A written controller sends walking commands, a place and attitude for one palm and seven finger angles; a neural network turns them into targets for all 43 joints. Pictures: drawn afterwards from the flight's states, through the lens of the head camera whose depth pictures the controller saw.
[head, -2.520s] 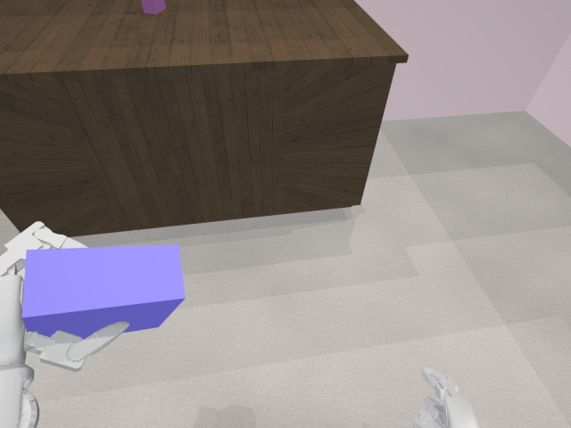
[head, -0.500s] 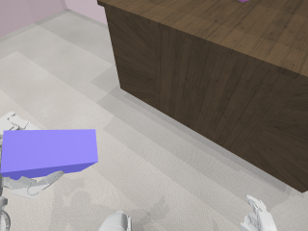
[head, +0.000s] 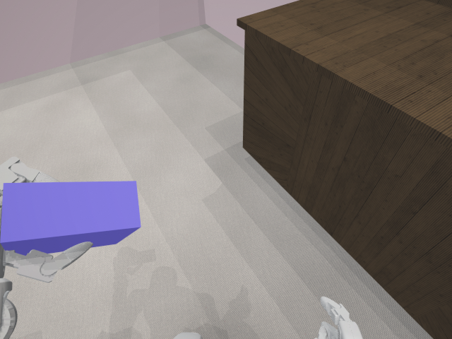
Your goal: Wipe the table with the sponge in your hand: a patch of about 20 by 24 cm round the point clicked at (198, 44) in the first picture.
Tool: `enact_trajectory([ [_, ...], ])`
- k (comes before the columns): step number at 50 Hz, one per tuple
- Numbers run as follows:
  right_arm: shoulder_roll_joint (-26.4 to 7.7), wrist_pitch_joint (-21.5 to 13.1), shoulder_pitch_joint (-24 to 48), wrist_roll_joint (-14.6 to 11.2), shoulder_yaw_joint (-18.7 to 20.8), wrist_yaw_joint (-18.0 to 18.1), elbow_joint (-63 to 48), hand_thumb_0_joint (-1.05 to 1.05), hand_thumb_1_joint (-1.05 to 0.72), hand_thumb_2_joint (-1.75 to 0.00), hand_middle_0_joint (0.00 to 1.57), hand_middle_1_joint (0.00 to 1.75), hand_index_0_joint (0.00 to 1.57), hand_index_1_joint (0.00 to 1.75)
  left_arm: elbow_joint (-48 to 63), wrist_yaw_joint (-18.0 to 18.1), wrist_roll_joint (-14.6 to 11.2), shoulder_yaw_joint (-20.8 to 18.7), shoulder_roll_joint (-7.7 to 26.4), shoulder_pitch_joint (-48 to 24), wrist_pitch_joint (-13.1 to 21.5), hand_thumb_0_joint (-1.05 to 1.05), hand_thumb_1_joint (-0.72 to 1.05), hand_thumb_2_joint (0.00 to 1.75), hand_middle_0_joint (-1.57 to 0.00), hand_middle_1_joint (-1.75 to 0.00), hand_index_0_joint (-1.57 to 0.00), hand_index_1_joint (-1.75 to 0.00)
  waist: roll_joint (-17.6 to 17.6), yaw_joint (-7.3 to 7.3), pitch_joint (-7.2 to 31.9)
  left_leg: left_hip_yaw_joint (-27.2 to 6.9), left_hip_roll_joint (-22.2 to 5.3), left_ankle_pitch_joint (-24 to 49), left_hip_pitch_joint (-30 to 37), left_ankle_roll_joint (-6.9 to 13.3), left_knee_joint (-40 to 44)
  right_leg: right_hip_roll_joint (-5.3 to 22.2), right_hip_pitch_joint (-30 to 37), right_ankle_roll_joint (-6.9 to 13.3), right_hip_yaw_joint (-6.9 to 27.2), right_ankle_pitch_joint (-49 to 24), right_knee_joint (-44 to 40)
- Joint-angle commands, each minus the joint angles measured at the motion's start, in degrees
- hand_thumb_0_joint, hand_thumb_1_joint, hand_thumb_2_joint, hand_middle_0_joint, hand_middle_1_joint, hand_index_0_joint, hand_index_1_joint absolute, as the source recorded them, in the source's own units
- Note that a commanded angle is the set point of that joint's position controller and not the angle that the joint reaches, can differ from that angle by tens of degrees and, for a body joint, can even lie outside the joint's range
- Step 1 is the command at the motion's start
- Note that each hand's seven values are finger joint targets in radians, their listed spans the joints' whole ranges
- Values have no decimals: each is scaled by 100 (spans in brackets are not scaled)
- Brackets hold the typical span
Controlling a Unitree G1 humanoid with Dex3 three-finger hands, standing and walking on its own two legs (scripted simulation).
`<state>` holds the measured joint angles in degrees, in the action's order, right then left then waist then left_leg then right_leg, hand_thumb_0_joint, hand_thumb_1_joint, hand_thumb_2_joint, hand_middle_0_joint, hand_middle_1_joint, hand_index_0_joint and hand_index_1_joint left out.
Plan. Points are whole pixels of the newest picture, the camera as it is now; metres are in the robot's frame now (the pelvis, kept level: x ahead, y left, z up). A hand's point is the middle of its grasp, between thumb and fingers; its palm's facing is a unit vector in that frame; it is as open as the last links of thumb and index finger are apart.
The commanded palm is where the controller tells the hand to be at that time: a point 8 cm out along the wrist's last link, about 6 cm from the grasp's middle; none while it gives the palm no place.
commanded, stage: walk to a spot facing it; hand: left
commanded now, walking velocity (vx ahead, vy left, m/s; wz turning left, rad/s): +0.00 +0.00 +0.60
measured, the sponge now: (91, 218) +0.23 +0.21 +0.16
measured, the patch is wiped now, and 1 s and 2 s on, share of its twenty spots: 0.00 0.00 0.00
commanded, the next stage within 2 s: none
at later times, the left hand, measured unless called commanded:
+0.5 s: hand (29, 214) +0.21 +0.26 +0.20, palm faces +0.55 -0.69 -0.48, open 10.1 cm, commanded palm +0.13 +0.29 +0.19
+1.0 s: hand (2, 300) +0.12 +0.24 +0.19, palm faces +0.78 -0.46 -0.42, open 10.1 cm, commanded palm +0.04 +0.25 +0.19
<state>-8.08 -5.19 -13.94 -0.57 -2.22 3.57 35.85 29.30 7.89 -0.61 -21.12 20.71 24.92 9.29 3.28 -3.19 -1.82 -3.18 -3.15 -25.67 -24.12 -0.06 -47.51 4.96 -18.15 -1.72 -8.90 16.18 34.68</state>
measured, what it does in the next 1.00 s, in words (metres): steps to the right, turning left: left foot, then right foot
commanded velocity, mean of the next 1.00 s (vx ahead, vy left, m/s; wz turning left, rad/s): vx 0.05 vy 0.00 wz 0.60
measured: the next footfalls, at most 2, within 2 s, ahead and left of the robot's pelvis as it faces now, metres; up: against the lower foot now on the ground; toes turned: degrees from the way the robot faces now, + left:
left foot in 0.30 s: +0.11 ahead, +0.12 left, +0.00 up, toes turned +20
right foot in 0.64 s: +0.18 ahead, -0.14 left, +0.00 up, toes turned +15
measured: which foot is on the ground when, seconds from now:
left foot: up 0.00-0.28, down 0.30-0.64, up 0.66-1.00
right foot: down 0.00-0.30, up 0.32-0.62, down 0.64-1.00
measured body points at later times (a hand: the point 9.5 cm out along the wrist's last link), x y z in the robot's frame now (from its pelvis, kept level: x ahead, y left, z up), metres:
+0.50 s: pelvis +0.06 -0.02 +0.01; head +0.11 +0.01 +0.46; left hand +0.18 +0.30 +0.22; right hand +0.29 -0.18 -0.07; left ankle +0.07 +0.11 -0.72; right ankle +0.11 -0.15 -0.67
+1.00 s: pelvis +0.07 -0.08 +0.01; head +0.09 -0.05 +0.46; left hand +0.07 +0.25 +0.22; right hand +0.38 -0.20 -0.05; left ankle +0.00 +0.03 -0.70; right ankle +0.14 -0.15 -0.72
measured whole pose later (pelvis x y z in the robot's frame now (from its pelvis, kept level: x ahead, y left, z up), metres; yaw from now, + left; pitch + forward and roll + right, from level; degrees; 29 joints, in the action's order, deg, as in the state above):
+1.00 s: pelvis +0.07 -0.08 +0.01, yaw +35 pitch +1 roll +2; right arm -15.8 -2.3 -10.4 0.4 3.4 5.8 30.7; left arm 35.9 9.6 -2.2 -20.8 22.7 29.2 8.8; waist -3.1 0.2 -3.0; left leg 7.1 -2.6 -24.4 -18.8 -2.9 -39.9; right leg 9.8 -16.4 1.3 -17.9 16.3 33.2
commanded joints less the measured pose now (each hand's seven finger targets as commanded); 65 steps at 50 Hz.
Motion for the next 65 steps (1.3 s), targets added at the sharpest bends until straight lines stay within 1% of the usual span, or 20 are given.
enact_trajectory([
  [1, -928, -253, 853, 135, 417, 61, -794, 0, -90, -90, 20, 30, 20, 30, 1050, 164, -91, -463, 1165, -911, 252, 0, 10, 130, -120, -160, -120, -160, -1756, 201, 142, 162, -64, -124, -1902, -208, -3107, 2334, 1147, 991, 2925, -32, -2121],
  [5, -805, -66, 1092, 118, 388, 135, -892, 0, -90, -90, 20, 30, 20, 30, 1417, 206, -69, -644, 1212, -657, 384, 0, 10, 130, -120, -160, -120, -160, -1355, 264, 294, 739, -214, 130, -915, -353, -1636, 1696, 1145, 607, 297, -2852, -1422],
  [10, -687, 57, 865, 109, 479, 100, -1337, 0, -90, -90, 20, 30, 20, 30, 1832, 398, -194, -882, 1168, 218, 337, 0, 10, 130, -120, -160, -120, -160, -1453, 71, 917, 1483, 47, 206, -88, -273, 648, 1749, 1629, 671, -63, -3981, -672],
  [13, -771, 126, 560, 73, 581, 119, -1374, 0, -90, -90, 20, 30, 20, 30, 1860, 464, -255, -920, 1133, 272, 338, 0, 10, 130, -120, -160, -120, -160, -1022, 423, 1365, 1812, 505, 1246, 1143, -241, 2056, 1491, 1305, 288, -355, -4238, 790],
  [14, -872, 129, 442, 24, 641, 123, -1379, 0, -90, -90, 20, 30, 20, 30, 1883, 454, -306, -788, 1012, 364, 373, 0, 10, 130, -120, -160, -120, -160, -185, 577, 1545, 1154, 20, 2303, 2139, -18, 2388, 1202, 506, 35, -396, -2854, 2024],
  [15, -1074, 59, 559, 28, 691, 79, -1427, 0, -90, -90, 20, 30, 20, 30, 2195, 428, -357, -819, 1072, 215, 538, 0, 10, 130, -120, -160, -120, -160, 1403, 446, 1547, -1115, -1576, 5589, 2918, 910, 2367, 217, -1060, -383, -248, 924, 3341],
  [16, -1172, -49, 442, -17, 698, -60, -1352, 0, -90, -90, 20, 30, 20, 30, 2128, 356, -262, -958, 1284, -20, 638, 0, 10, 130, -120, -160, -120, -160, 1460, 398, 1369, -2369, -2313, 6968, 3088, 1542, 2294, 5, -1922, -281, 338, 2732, 3889],
  [23, -1038, -206, 588, -85, 641, -229, -1174, 0, -90, -90, 20, 30, 20, 30, 2410, 131, -315, -904, 997, 819, 487, 0, 10, 130, -120, -160, -120, -160, 1385, 332, 1126, -563, -1134, 3236, 1167, 925, 2670, -68, -711, -367, 319, 722, 1955],
  [30, -978, -313, 657, -31, 457, -20, -1029, 0, -90, -90, 20, 30, 20, 30, 1325, 78, -293, -577, 762, -4, 198, 0, 10, 130, -120, -160, -120, -160, 729, 233, 784, -662, -884, 1675, 425, 647, 2181, -472, 804, -404, 17, 503, -491],
  [31, -907, -297, 680, -47, 416, -1, -988, 0, -90, -90, 20, 30, 20, 30, 1096, 75, -238, -582, 830, -160, 142, 0, 10, 130, -120, -160, -120, -160, 183, 182, 751, -428, -619, 1136, 161, 457, 1624, -102, 1108, -272, 307, 11, -1300],
  [33, -843, -283, 772, 13, 380, 62, -1013, 0, -90, -90, 20, 30, 20, 30, 803, 186, -208, -821, 1450, -606, -4, 0, 10, 130, -120, -160, -120, -160, -2216, 195, 573, 384, 459, -896, -1278, -169, -1455, 2341, 1239, 713, 2971, -1104, -2059],
  [39, -789, -128, 1197, 65, 361, 171, -909, 0, -90, -90, 20, 30, 20, 30, 1266, 196, -159, -486, 1126, -583, 243, 0, 10, 130, -120, -160, -120, -160, -1170, 295, 433, 523, -6, 52, -780, -452, -2107, 1651, 1020, 648, 473, -2903, -1487],
  [46, -791, 6, 833, 138, 468, 194, -1315, 0, -90, -90, 20, 30, 20, 30, 1694, 386, -233, -858, 1160, 266, 258, 0, 10, 130, -120, -160, -120, -160, -1405, 79, 992, 1094, 0, -180, -36, -287, 466, 1865, 1549, 836, 362, -3123, -1107],
  [50, -876, 106, 512, 109, 534, 140, -1355, 0, -90, -90, 20, 30, 20, 30, 1849, 375, -302, -681, 997, 18, 263, 0, 10, 130, -120, -160, -120, -160, -843, 440, 1264, 1200, 232, 990, 1196, -165, 2220, 1616, 1043, 340, 31, -2443, 239],
  [51, -1021, 76, 492, 106, 574, 146, -1367, 0, -90, -90, 20, 30, 20, 30, 1918, 370, -332, -710, 1069, -49, 330, 0, 10, 130, -120, -160, -120, -160, -6, 488, 1265, 442, -291, 1509, 1728, 193, 2526, 1155, 232, 84, -105, -1410, 1300],
  [52, -1206, -39, 557, 103, 610, 104, -1376, 0, -90, -90, 20, 30, 20, 30, 2088, 324, -367, -619, 1011, -85, 467, 0, 10, 130, -120, -160, -120, -160, 1641, 428, 1024, -1710, -1699, 3721, 2245, 1019, 2804, 196, -1269, -300, -188, 1411, 2552],
  [53, -1086, -150, 472, 93, 555, 37, -1229, 0, -90, -90, 20, 30, 20, 30, 1843, 248, -186, -737, 1173, -86, 579, 0, 10, 130, -120, -160, -120, -160, 1832, 378, 853, -2874, -2346, 4317, 2370, 1584, 2825, 124, -2135, -230, 418, 2262, 3347],
  [55, -1140, -235, 604, -24, 659, -72, -1090, 0, -90, -90, 20, 30, 20, 30, 1980, 125, -16, -684, 1189, -198, 635, 0, 10, 130, -120, -160, -120, -160, 1015, 409, 742, -2269, -1963, 3419, 2326, 1531, 2584, 240, -2524, -222, 884, 1635, 3597],
  [59, -1062, -329, 556, -49, 587, -163, -1021, 0, -90, -90, 20, 30, 20, 30, 2152, 116, -132, -511, 871, 72, 520, 0, 10, 130, -120, -160, -120, -160, 1249, 347, 613, -930, -1054, 1702, 1194, 1015, 3032, 37, -1433, -317, 403, 603, 2810],
  [65, -999, -376, 643, 50, 425, 4, -847, 0, -90, -90, 20, 30, 20, 30, 1256, 101, -174, -399, 750, -294, 416, 0, 10, 130, -120, -160, -120, -160, 1070, 309, 377, -1216, -996, -404, 539, 1045, 3433, -294, -178, -318, 87, 985, 987],
])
